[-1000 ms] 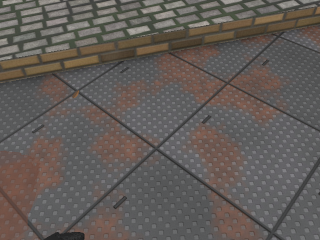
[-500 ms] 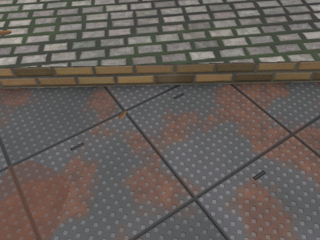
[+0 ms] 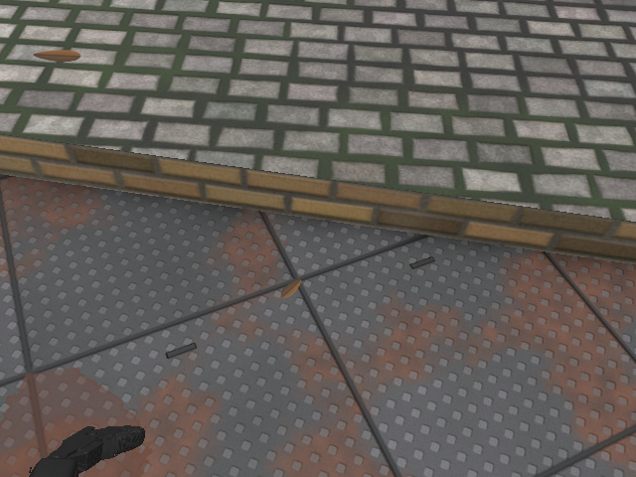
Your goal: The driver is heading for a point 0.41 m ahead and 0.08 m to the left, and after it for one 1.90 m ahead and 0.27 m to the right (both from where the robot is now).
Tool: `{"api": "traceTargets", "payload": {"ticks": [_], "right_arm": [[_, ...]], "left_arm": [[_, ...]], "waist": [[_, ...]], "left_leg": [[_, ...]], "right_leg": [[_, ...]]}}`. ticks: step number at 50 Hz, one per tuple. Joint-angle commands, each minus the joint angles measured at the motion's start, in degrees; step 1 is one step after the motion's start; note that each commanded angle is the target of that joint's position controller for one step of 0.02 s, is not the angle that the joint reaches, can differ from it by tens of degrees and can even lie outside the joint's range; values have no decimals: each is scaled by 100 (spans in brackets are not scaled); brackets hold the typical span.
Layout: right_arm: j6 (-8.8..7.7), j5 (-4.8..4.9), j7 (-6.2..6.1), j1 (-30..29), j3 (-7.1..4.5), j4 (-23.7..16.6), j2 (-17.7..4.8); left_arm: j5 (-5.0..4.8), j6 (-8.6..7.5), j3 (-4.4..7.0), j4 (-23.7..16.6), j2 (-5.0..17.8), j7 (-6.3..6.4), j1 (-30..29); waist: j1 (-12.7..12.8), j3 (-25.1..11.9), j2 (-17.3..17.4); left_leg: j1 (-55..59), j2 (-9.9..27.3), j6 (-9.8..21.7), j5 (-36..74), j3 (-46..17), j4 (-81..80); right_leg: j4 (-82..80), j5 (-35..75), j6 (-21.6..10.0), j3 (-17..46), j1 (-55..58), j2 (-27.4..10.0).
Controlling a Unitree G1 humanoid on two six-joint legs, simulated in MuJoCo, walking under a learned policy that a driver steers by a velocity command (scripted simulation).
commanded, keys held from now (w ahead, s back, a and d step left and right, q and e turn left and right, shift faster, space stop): w+q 0.44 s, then w+e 0.56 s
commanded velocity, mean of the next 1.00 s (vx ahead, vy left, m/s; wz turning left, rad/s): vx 0.50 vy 0.00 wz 0.18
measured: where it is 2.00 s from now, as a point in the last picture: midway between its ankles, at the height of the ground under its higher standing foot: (275, 263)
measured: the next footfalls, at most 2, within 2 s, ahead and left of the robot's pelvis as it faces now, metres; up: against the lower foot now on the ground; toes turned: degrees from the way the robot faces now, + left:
right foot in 0.12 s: +0.25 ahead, -0.14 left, +0.00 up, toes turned +8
left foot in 0.62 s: +0.44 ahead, +0.20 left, +0.00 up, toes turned +20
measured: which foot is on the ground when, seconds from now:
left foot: down 0.00-0.12, up 0.14-0.60, down 0.62-1.00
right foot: up 0.00-0.10, down 0.12-0.62, up 0.64-1.00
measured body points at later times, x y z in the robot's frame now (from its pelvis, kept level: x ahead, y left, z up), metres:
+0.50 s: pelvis +0.26 -0.01 +0.00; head +0.29 +0.00 +0.45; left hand +0.20 +0.27 -0.12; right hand +0.53 -0.19 -0.09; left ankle +0.37 +0.19 -0.69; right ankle +0.22 -0.14 -0.74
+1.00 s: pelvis +0.50 +0.11 +0.00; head +0.52 +0.11 +0.45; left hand +0.63 +0.39 -0.11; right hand +0.58 -0.16 -0.12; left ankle +0.41 +0.19 -0.74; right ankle +0.69 -0.03 -0.69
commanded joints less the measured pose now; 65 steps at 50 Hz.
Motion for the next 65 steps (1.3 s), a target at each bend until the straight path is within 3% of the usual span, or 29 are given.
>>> {"api": "traceTargets", "payload": {"ticks": [1,5,6,7,8,9,10,12,15,22,27,29,31,32,33,34,35,38,42,50,54,57,58,59,60,61,62,63,65], "right_arm": [[-24,41,-53,218,-208,-261,-855],[-5,-35,-63,-49,-155,-456,-678],[-24,-140,-38,-50,-44,-601,-396],[-79,55,-25,906,65,-724,-76],[-72,131,-43,883,-23,-562,-700],[-32,82,-40,207,-110,-643,-1026],[1,13,-49,-129,-122,-724,-986],[34,-20,2,-297,-144,-841,-784],[130,19,43,-337,-88,-972,-469],[86,-18,204,-1243,0,-1277,-352],[-12,-38,304,-2014,75,-1584,-311],[-64,-68,317,-1801,-13,-1558,-541],[-88,-119,235,-264,-278,-1088,-1043],[-54,-205,110,794,-420,-927,-1589],[-54,-280,96,642,-372,-994,-1818],[-90,-247,125,561,-267,-997,-1303],[-123,-179,137,269,-174,-922,-1057],[-255,-195,191,-616,-39,-863,-540],[-422,-272,116,-728,-99,-627,-590],[-293,-171,-37,-276,-221,-272,-965],[-135,-56,-50,-202,-289,-152,-1167],[-16,9,-95,-400,-339,-200,-1393],[-21,8,-115,-389,-280,-223,-1279],[-108,-237,-89,11,-69,-477,-585],[-352,-198,-17,-82,62,-625,-435],[-516,61,63,-854,-46,-774,-906],[-597,111,70,-1083,-14,-875,-862],[-602,-35,13,-1034,-22,-780,-847],[-464,-202,-12,-862,-90,-725,-926]], "left_arm": [[-56,-117,108,-540,526,-58,-493],[17,-246,287,-331,936,-45,693],[89,-235,368,-257,1263,4,1615],[129,-157,454,-42,1629,-23,2071],[-6,-121,345,-140,1072,-43,1950],[-24,-78,240,-228,689,-18,1671],[28,-29,188,-251,620,-17,1355],[88,-6,121,-176,471,-21,1097],[20,-74,176,-49,576,-44,1132],[-12,2,290,170,957,19,1299],[-221,152,302,543,1185,-55,1896],[-264,226,315,617,1341,-51,1858],[-256,243,215,687,1193,-26,1831],[-30,198,30,502,744,-41,1848],[-88,86,-116,428,238,-74,2443],[-275,42,63,501,913,-81,2012],[-331,47,111,337,1001,-85,1649],[-187,243,144,442,796,-33,1694],[-190,456,118,383,486,-9,1624],[-123,393,-20,-166,272,-252,267],[-139,389,7,-458,420,-369,10],[-170,431,262,-321,870,-346,1139],[-158,453,462,-82,1233,-256,2063],[-162,478,639,5,1944,-147,2434],[-119,367,570,-207,1949,-185,2350],[-81,279,433,-212,1501,-220,2308],[-102,221,382,-212,1325,-210,2030],[-129,208,320,-276,1121,-198,1597],[-39,215,223,-459,866,-133,1163]], "waist": [[41,-153,724],[736,-763,823],[1094,-1586,222],[678,-2262,-1769],[787,-1929,-1204],[960,-1136,-557],[849,-667,-144],[592,-203,-280],[511,-106,-382],[746,53,-169],[865,383,-166],[595,215,-332],[-253,-782,-288],[-595,-1756,573],[-86,-2491,1732],[-362,-2114,1041],[-220,-1249,1024],[385,-445,912],[579,-112,621],[119,422,364],[161,394,486],[905,-432,625],[1359,-928,434],[1047,-1330,-1039],[908,-2232,-1059],[1219,-1789,-362],[1049,-1155,-214],[748,-736,157],[398,-506,32]], "left_leg": [[-277,1321,664,1271,-1188,-139],[-242,1062,340,1926,-1329,1298],[-1040,664,117,1000,-820,2884],[-3075,-42,-247,-1950,-191,4669],[-3791,494,-314,-1848,-306,5439],[-3959,691,-357,-1272,-189,5598],[-3760,889,-394,-839,7,5474],[-3374,1189,-387,-448,69,5012],[-3297,1329,-431,-205,253,4556],[-3276,1321,-473,1528,580,2631],[-2916,1068,-245,922,909,1509],[-2313,855,-101,517,1051,1137],[192,664,163,1097,1158,829],[2097,2047,563,1592,-341,1118],[3052,3256,1347,778,-2851,315],[2539,3108,1202,365,-2673,7],[1873,2882,970,517,-1689,-87],[154,2255,629,1020,-233,-757],[-215,2215,641,1725,655,-1214],[500,2263,448,1886,1756,-1320],[1217,2434,280,3205,2012,-710],[1161,2253,10,5667,2272,1279],[362,2014,-221,5013,2336,2680],[-2016,1315,-621,832,2264,4822],[-3381,362,-728,-2029,851,6001],[-4040,682,-575,-1611,300,6126],[-4095,957,-436,-1047,344,5675],[-3748,1201,-445,-687,366,5169],[-2937,1400,-551,-350,354,4614]], "right_leg": [[-486,91,-94,-135,847,348],[-807,-411,-594,-88,2622,155],[-629,-558,-944,808,4176,-804],[-1088,-1509,-1959,3498,5929,-2129],[-1345,-2837,-1882,3991,5716,-2179],[-1458,-2831,-1581,2994,4964,-1877],[-1583,-2168,-1409,2231,4166,-1616],[-1889,-1285,-1285,1262,3198,-1216],[-2270,-750,-1393,521,2888,-1140],[-2405,63,-1247,-837,3200,-1049],[-2247,288,-1310,-682,3628,-1294],[-1738,1424,-1220,-614,3821,-1345],[78,2264,-882,-980,3097,-896],[2098,0,-583,-1125,1650,-497],[3731,-3762,-327,-449,-46,395],[4274,-3603,-335,140,-501,161],[4232,-3117,-375,-7,-837,-88],[3606,-1939,-304,-26,-38,-550],[3224,-1282,-176,55,-130,-548],[946,-16,-347,-463,-389,-373],[520,-836,-665,-835,-298,-157],[300,-1361,-1085,-1329,1453,575],[-45,-1013,-1312,-1109,2989,727],[-173,-1043,-2063,1343,4980,-679],[-1294,-2020,-2903,4252,5921,-1583],[-1665,-2000,-2535,3755,5743,-1504],[-1644,-1625,-2314,2930,4976,-1307],[-1631,-995,-2107,2285,4105,-1058],[-1823,21,-1988,1640,3021,-785]]}}
Velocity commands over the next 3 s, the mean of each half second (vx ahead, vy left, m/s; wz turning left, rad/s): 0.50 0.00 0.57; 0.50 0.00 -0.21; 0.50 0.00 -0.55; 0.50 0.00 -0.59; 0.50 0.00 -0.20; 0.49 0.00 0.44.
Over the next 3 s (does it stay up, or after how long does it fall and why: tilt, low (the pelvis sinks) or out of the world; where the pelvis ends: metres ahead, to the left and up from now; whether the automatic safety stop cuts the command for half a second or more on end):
stays up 1.52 -0.30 0.16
